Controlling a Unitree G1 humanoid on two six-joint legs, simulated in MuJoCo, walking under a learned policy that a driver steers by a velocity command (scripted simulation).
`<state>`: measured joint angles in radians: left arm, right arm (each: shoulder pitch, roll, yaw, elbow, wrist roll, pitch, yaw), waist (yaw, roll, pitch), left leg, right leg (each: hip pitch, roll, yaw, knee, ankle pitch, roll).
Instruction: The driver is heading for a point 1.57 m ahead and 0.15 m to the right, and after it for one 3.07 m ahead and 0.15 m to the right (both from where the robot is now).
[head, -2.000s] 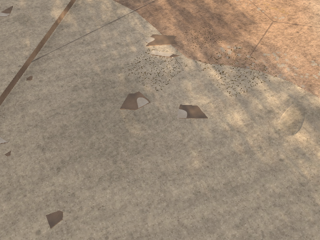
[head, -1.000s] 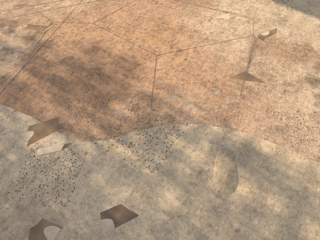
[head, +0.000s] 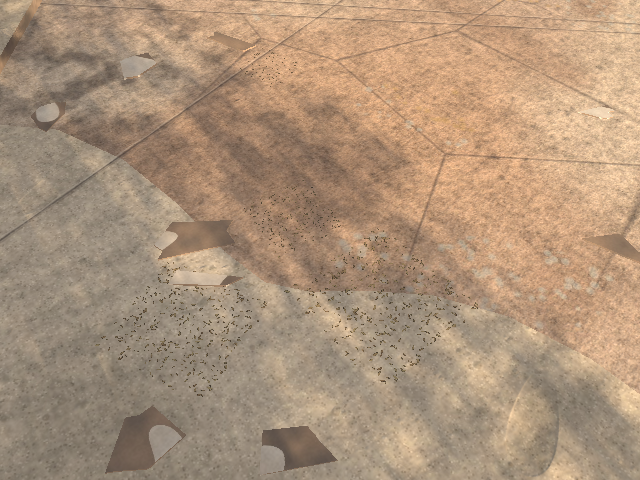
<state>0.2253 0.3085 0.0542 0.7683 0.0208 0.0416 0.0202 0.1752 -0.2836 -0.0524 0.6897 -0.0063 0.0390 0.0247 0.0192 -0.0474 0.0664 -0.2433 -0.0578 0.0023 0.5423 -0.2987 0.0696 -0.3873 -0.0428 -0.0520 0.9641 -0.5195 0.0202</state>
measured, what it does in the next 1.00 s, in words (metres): walks ahead: right foot, then left foot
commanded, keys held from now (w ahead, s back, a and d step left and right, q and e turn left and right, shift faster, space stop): w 1.00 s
